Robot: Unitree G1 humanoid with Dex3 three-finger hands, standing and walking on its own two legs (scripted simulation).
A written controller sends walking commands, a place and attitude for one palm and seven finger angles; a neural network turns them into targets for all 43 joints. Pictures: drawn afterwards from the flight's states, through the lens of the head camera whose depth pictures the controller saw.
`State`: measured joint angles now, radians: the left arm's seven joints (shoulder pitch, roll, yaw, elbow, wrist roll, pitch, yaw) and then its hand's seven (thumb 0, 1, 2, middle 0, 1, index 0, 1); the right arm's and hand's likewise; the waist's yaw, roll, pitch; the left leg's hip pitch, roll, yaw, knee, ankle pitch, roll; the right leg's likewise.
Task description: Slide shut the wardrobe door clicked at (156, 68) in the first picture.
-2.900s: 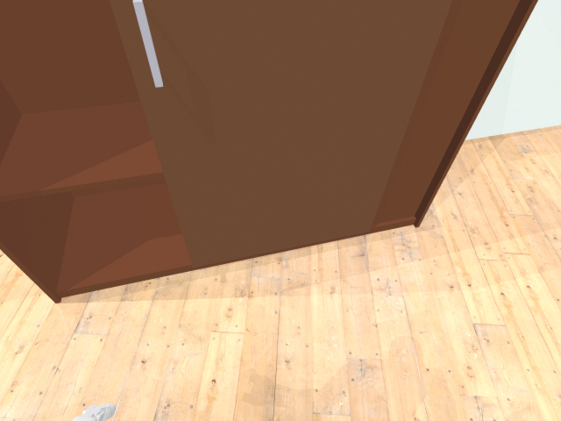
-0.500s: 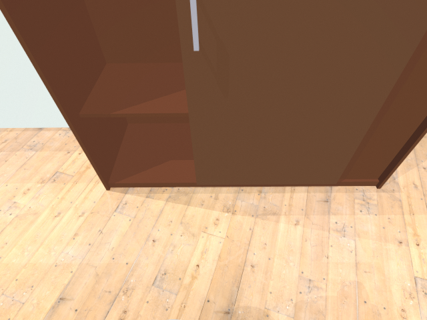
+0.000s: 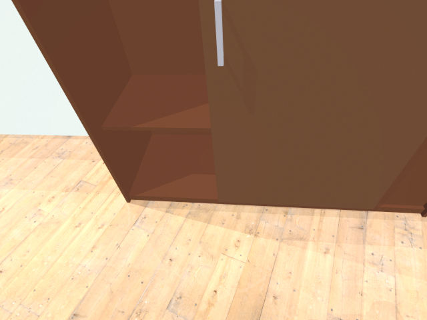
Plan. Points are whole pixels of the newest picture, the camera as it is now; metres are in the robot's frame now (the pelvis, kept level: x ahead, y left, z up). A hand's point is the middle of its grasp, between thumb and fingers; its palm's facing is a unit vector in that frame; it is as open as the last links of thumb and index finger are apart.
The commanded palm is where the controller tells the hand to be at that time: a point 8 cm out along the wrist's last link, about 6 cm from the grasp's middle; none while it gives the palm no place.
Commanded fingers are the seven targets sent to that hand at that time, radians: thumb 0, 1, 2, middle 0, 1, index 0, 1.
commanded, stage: take the last steps up to it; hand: right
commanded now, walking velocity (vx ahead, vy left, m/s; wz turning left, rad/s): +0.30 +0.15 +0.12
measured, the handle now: (220, 32) +0.78 +0.02 +0.19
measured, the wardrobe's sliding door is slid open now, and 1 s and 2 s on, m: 0.51 0.51 0.51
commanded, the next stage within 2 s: come to a stop and stand still in 0.68 s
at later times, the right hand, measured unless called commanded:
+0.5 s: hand (269, 266) +0.28 -0.10 -0.15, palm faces -0.13 +0.98 -0.17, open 7.3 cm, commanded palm none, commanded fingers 0.00 -0.90 -0.90 0.20 0.30 0.20 0.30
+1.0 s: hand (244, 258) +0.31 -0.04 -0.17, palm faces +0.03 +0.99 -0.12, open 7.3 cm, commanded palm none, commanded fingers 0.00 -0.90 -0.90 0.20 0.30 0.20 0.30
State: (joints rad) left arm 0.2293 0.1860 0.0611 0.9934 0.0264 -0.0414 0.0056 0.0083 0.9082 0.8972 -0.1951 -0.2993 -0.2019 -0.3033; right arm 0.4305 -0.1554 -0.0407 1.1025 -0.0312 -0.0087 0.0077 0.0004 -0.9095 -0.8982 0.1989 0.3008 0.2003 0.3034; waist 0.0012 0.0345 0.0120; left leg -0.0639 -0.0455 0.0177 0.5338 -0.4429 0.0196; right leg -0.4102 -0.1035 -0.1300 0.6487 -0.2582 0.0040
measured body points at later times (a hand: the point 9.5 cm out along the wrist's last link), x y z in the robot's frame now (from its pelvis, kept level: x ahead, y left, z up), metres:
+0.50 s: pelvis +0.17 +0.07 +0.01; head +0.20 +0.08 +0.46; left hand +0.03 +0.25 -0.14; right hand +0.29 -0.15 -0.14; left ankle +0.25 +0.20 -0.72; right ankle +0.08 -0.10 -0.72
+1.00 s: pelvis +0.33 +0.11 +0.01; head +0.35 +0.08 +0.46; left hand +0.45 +0.33 -0.12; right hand +0.31 -0.09 -0.16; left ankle +0.25 +0.22 -0.69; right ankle +0.38 +0.04 -0.72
